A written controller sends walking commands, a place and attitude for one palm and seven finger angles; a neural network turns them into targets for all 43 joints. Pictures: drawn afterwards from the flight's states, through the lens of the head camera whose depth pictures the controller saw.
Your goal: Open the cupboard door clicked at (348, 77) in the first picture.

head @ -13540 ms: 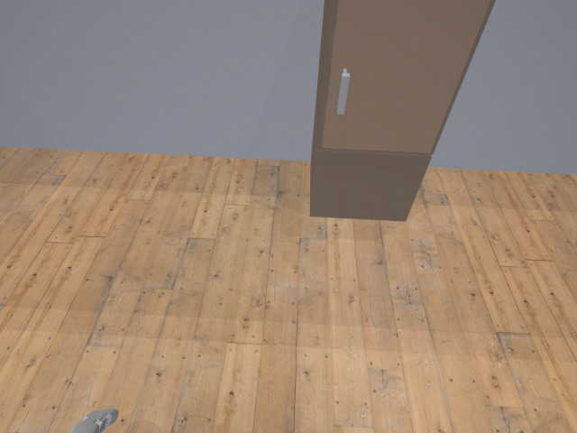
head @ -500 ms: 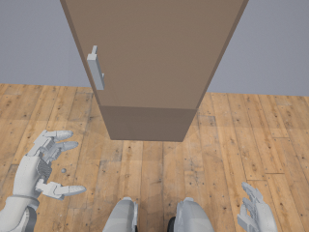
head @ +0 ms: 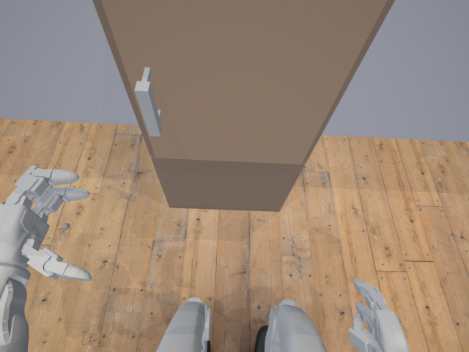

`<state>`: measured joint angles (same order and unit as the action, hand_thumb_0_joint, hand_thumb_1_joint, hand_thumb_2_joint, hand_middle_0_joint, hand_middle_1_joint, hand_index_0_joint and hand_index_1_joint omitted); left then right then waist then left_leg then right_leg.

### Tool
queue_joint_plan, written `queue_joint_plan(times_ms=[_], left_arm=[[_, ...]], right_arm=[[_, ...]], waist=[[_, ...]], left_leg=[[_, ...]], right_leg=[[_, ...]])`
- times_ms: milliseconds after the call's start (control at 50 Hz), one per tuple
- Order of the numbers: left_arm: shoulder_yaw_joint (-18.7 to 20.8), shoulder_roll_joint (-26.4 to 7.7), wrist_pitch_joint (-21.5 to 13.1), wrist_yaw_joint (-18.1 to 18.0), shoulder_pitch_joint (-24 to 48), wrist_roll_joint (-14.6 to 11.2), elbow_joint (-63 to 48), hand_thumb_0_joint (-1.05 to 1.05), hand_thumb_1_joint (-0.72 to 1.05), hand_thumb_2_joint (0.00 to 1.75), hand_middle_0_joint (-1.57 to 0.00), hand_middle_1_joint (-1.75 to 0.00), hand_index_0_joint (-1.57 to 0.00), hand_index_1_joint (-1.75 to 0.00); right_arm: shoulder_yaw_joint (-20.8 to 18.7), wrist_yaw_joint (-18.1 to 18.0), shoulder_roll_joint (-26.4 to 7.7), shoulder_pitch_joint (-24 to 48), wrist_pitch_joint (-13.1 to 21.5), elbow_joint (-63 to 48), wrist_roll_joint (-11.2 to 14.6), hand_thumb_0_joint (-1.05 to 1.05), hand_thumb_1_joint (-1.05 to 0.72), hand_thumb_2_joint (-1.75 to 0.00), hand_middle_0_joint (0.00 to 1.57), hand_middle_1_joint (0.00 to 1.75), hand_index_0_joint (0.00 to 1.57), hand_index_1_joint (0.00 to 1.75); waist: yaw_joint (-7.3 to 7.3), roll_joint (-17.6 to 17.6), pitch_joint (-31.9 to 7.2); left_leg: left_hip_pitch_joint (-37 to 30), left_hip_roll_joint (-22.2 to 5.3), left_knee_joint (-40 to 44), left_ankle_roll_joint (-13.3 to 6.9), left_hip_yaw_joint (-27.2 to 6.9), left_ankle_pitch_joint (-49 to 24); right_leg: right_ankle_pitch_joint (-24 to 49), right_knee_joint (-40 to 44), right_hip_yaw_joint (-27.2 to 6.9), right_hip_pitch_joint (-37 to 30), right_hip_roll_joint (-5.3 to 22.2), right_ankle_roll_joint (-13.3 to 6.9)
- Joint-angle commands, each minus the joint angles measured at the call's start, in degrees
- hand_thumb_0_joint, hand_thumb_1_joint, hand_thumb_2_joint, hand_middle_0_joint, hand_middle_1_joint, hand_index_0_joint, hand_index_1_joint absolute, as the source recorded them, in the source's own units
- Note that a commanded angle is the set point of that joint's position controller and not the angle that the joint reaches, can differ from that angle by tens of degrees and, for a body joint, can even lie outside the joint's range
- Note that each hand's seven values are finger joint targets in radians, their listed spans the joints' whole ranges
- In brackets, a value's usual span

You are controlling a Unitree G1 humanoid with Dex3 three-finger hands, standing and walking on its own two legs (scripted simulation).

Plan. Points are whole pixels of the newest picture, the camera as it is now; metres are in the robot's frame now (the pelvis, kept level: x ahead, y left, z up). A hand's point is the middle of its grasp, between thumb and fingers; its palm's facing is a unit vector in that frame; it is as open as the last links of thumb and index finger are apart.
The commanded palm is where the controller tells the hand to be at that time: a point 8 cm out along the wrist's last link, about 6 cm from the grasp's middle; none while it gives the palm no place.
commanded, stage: raise the hand with hooked fingers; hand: left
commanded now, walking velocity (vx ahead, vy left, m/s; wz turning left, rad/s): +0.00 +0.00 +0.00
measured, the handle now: (151, 103) +0.55 +0.21 +0.01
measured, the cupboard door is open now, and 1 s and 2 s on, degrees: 0 0 0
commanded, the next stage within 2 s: move the hooked fingers beside the handle in 0.50 s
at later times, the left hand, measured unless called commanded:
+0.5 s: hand (69, 228) +0.28 +0.27 +0.03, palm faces +0.04 -1.00 -0.07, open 13.9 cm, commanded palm +0.26 +0.32 +0.04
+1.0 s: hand (80, 195) +0.33 +0.27 +0.03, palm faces +0.02 -1.00 -0.05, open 13.9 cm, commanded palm +0.32 +0.32 +0.03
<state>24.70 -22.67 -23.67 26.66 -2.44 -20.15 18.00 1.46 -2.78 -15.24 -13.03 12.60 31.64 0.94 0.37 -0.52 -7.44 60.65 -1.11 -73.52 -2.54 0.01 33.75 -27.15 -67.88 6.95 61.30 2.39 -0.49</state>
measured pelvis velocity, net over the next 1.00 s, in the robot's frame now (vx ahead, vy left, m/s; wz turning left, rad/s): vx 0.00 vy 0.00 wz -0.01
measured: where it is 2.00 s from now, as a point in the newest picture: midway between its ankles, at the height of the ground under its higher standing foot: outside the picture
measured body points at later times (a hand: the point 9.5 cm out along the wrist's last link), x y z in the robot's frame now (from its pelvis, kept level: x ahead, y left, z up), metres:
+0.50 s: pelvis +0.00 +0.00 +0.00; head +0.11 +0.02 +0.44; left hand +0.27 +0.32 +0.04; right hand +0.17 -0.25 -0.08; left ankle +0.01 +0.09 -0.63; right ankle +0.05 -0.13 -0.63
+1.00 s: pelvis +0.00 +0.00 +0.00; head +0.12 +0.02 +0.43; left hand +0.33 +0.33 +0.04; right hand +0.14 -0.26 -0.09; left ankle +0.01 +0.09 -0.63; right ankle +0.05 -0.13 -0.63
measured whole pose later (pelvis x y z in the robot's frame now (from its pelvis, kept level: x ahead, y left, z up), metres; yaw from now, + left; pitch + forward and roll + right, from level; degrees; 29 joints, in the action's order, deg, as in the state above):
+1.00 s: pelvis +0.00 +0.00 +0.00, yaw -1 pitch +23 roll -4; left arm 26.9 -25.6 -22.0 28.8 10.3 -19.0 29.7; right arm 1.5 -2.9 -16.1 -13.8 10.1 32.5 1.3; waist 2.4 -0.5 -8.2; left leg 63.3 -1.6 -74.1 -2.4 0.2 33.4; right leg -26.6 -68.5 6.6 64.2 1.8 -0.8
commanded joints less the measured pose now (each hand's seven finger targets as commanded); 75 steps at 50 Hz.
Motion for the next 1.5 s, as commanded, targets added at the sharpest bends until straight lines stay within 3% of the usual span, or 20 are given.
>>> queue_joint_plan(times_ms=[0, 100, 120, 240, 400, 540, 580, 640, 700, 760, 820, 940, 1000, 1060, 1140, 1220, 1300, 1400, 1440, 1480], left_arm=[[5.8, -11.9, -1.4, 1.8, 5.2, -2.5, -5.2, 0.00, -0.50, 0.30, -0.30, -1.20, -0.30, -1.20], [5.1, -12.2, -0.9, 2.8, 4.4, -2.9, -9.2, 0.00, -0.50, 0.30, -0.30, -1.20, -0.30, -1.20], [5.5, -12.4, -1.1, 2.4, 4.0, -2.8, -9.0, 0.00, -0.50, 0.30, -0.30, -1.20, -0.30, -1.20], [7.8, -14.0, -4.0, -0.2, 6.0, -2.7, -9.8, 0.00, -0.50, 0.30, -0.30, -1.20, -0.30, -1.20], [5.7, -13.0, -3.1, 1.6, 5.4, -2.2, -9.2, 0.00, -0.50, 0.30, -0.30, -1.20, -0.30, -1.20], [6.4, -12.9, -3.6, 1.0, 6.8, -3.0, -7.4, 0.00, -0.50, 0.30, -0.30, -1.20, -0.30, -1.20], [5.9, -12.7, -3.6, 1.1, 7.2, -2.4, -6.9, 0.00, -0.50, 0.30, -0.30, -1.20, -0.30, -1.20], [5.9, -13.8, -3.5, 1.2, 13.7, -2.0, -4.6, 0.00, -0.50, 0.30, -0.30, -1.20, -0.30, -1.20], [5.4, -14.8, -3.6, 2.1, 18.6, -1.1, -3.0, 0.00, -0.50, 0.30, -0.30, -1.20, -0.30, -1.20], [7.1, -17.4, -3.8, 3.0, 20.1, -1.1, -1.8, 0.00, -0.50, 0.30, -0.30, -1.20, -0.30, -1.20], [6.5, -17.0, -3.2, 3.2, 20.6, -1.1, -2.2, 0.00, -0.50, 0.30, -0.30, -1.20, -0.30, -1.20], [8.1, -17.5, -0.8, 1.6, 19.3, -1.0, 3.4, 0.00, -0.50, 0.30, -0.30, -1.20, -0.30, -1.20], [9.1, -18.9, -1.0, 0.6, 24.6, 0.0, 6.9, 0.00, -0.50, 0.30, -0.30, -1.20, -0.30, -1.20], [8.3, -19.6, -2.9, 0.7, 28.5, 0.9, 4.8, 0.00, -0.50, 0.30, -0.30, -1.20, -0.30, -1.20], [6.0, -18.5, -4.4, 1.3, 31.5, 1.5, 4.3, 0.00, -0.50, 0.30, -0.30, -1.20, -0.30, -1.20], [7.2, -19.4, -3.5, 1.2, 34.1, 2.0, 11.4, 0.00, -0.50, 0.30, -0.30, -1.20, -0.30, -1.20], [8.3, -21.9, -3.5, 0.9, 39.0, 3.2, 14.1, 0.00, -0.50, 0.30, -0.30, -1.20, -0.30, -1.20], [7.8, -22.5, -4.7, 0.0, 41.3, 4.4, 12.6, 0.00, -0.50, 0.30, -0.30, -1.20, -0.30, -1.20], [6.8, -21.2, -4.7, 0.2, 43.0, 4.2, 14.6, 0.00, -0.50, 0.30, -0.30, -1.20, -0.30, -1.20], [6.9, -21.5, -4.3, 0.2, 43.7, 4.7, 17.1, 0.00, -0.50, 0.30, -0.30, -1.20, -0.30, -1.20]], right_arm=[[-4.5, -0.7, -10.3, -2.1, 2.0, -7.2, 1.0, 0.00, -0.90, -0.90, 0.20, 0.30, 0.20, 0.30], [-5.0, -0.1, -10.7, -2.9, 2.3, -8.0, 1.0, 0.00, -0.90, -0.90, 0.20, 0.30, 0.20, 0.30], [-5.1, -0.1, -10.7, -3.1, 2.2, -8.0, 1.0, 0.00, -0.90, -0.90, 0.20, 0.30, 0.20, 0.30], [-4.8, 0.0, -10.0, -2.5, 1.7, -7.6, 0.6, 0.00, -0.90, -0.90, 0.20, 0.30, 0.20, 0.30], [-4.6, -0.3, -10.1, -2.1, 1.1, -8.1, 1.0, 0.00, -0.90, -0.90, 0.20, 0.30, 0.20, 0.30], [-4.2, -0.8, -9.8, -1.7, 1.2, -8.0, 1.0, 0.00, -0.90, -0.90, 0.20, 0.30, 0.20, 0.30], [-4.2, -0.7, -9.9, -1.5, 1.1, -8.0, 1.1, 0.00, -0.90, -0.90, 0.20, 0.30, 0.20, 0.30], [-4.0, -1.3, -10.1, -1.9, 1.0, -7.1, 1.0, 0.00, -0.90, -0.90, 0.20, 0.30, 0.20, 0.30], [-3.8, -1.8, -10.3, -2.0, 1.0, -6.5, 1.0, 0.00, -0.90, -0.90, 0.20, 0.30, 0.20, 0.30], [-3.8, -2.1, -10.6, -2.7, 1.0, -5.8, 1.0, 0.00, -0.90, -0.90, 0.20, 0.30, 0.20, 0.30], [-3.9, -1.7, -10.5, -2.8, 1.0, -5.8, 0.9, 0.00, -0.90, -0.90, 0.20, 0.30, 0.20, 0.30], [-4.0, -0.9, -10.7, -3.8, -0.3, -6.0, 0.9, 0.00, -0.90, -0.90, 0.20, 0.30, 0.20, 0.30], [-3.9, -0.8, -10.9, -4.0, -1.4, -5.3, 0.9, 0.00, -0.90, -0.90, 0.20, 0.30, 0.20, 0.30], [-3.9, -0.7, -10.9, -4.7, -1.6, -5.2, 0.6, 0.00, -0.90, -0.90, 0.20, 0.30, 0.20, 0.30], [-4.2, -0.7, -11.2, -5.9, -1.8, -4.3, 0.5, 0.00, -0.90, -0.90, 0.20, 0.30, 0.20, 0.30], [-4.2, -0.8, -11.6, -6.4, -2.8, -2.9, 0.5, 0.00, -0.90, -0.90, 0.20, 0.30, 0.20, 0.30], [-4.0, -0.8, -11.9, -6.9, -3.6, -2.5, 0.3, 0.00, -0.90, -0.90, 0.20, 0.30, 0.20, 0.30], [-4.2, -0.1, -11.6, -8.2, -4.8, -2.3, -0.2, 0.00, -0.90, -0.90, 0.20, 0.30, 0.20, 0.30], [-4.1, 0.0, -11.8, -8.7, -5.2, -2.1, -0.1, 0.00, -0.90, -0.90, 0.20, 0.30, 0.20, 0.30], [-4.1, 0.1, -11.8, -8.8, -5.9, -1.7, -0.1, 0.00, -0.90, -0.90, 0.20, 0.30, 0.20, 0.30]], waist=[[-0.09, -3.7, -20.3], [-0.68, -5.7, -23.4], [-0.49, -3.8, -23.2], [-0.44, -5.7, -20.8], [-0.18, -6.3, -21.7], [0.35, -3.8, -18.6], [0.29, -5.2, -18.8], [1.84, -3.4, -17.1], [1.98, -5.4, -19.0], [1.29, -6.0, -21.7], [0.64, -8.3, -24.6], [0.69, -4.2, -22.8], [1.65, -2.7, -21.0], [1.48, -6.8, -23.5], [2.68, -8.5, -25.7], [3.19, -4.8, -23.6], [2.91, -6.8, -24.0], [2.73, -10.6, -28.3], [3.96, -8.1, -28.1], [3.94, -8.4, -26.7]], left_leg=[[-11.5, 0.8, 12.2, 2.8, -3.7, -24.1], [-15.2, 0.5, 12.5, 3.3, -4.0, -29.0], [-14.4, 0.6, 12.3, 3.0, -3.9, -28.0], [-12.3, 0.8, 12.1, 3.1, -3.8, -25.2], [-12.8, 0.9, 13.0, 2.4, -3.5, -21.8], [-9.5, 1.1, 12.5, 1.9, -3.4, -17.6], [-10.0, 1.2, 12.9, 2.1, -3.3, -16.5], [-7.8, 1.1, 11.7, 1.6, -3.3, -14.9], [-7.8, 1.1, 11.0, 1.4, -3.0, -14.2], [-9.6, 0.9, 10.9, 1.6, -3.2, -16.9], [-12.1, 0.8, 11.2, 2.1, -3.4, -20.9], [-9.4, 0.6, 11.1, 1.9, -3.2, -22.1], [-6.6, 0.5, 10.7, 1.6, -2.8, -17.8], [-9.7, 0.4, 11.3, 1.9, -3.0, -20.0], [-14.0, -0.2, 10.9, 2.6, -4.2, -25.0], [-10.3, 0.0, 10.8, 2.0, -4.0, -20.5], [-10.4, 0.0, 10.6, 2.1, -4.0, -20.2], [-16.6, -0.6, 10.0, 3.3, -4.9, -29.7], [-15.7, -0.7, 9.2, 3.0, -5.0, -29.9], [-14.8, -0.7, 9.6, 3.1, -5.0, -28.5]], right_leg=[[10.9, 5.6, -2.5, -13.3, -2.9, -1.0], [12.7, 5.9, -2.5, -13.9, -2.9, -1.0], [12.6, 6.1, -2.6, -14.3, -2.9, -0.9], [10.4, 5.4, -2.6, -12.9, -3.1, -1.3], [9.1, 6.8, -3.3, -14.4, -2.8, -1.1], [6.2, 7.1, -3.4, -13.6, -3.1, -1.2], [5.4, 7.1, -3.5, -12.9, -2.8, -1.1], [4.6, 7.1, -3.9, -11.9, -3.0, -1.1], [4.1, 7.0, -4.7, -11.6, -2.6, -1.1], [6.2, 6.6, -4.7, -12.6, -2.8, -1.3], [9.2, 6.1, -4.3, -13.2, -2.5, -1.2], [10.6, 6.0, -3.8, -13.4, -2.8, -1.0], [7.9, 6.1, -4.3, -12.3, -2.7, -0.7], [8.8, 5.7, -4.3, -12.0, -2.9, -1.2], [10.2, 5.1, -3.6, -9.4, -3.2, -1.3], [8.6, 5.5, -3.7, -9.4, -3.0, -0.9], [8.2, 5.0, -3.7, -8.2, -2.9, -1.1], [11.8, 4.4, -3.3, -7.3, -3.1, -1.2], [12.1, 4.2, -3.2, -6.7, -3.4, -1.1], [11.3, 4.4, -3.1, -6.2, -3.3, -1.0]])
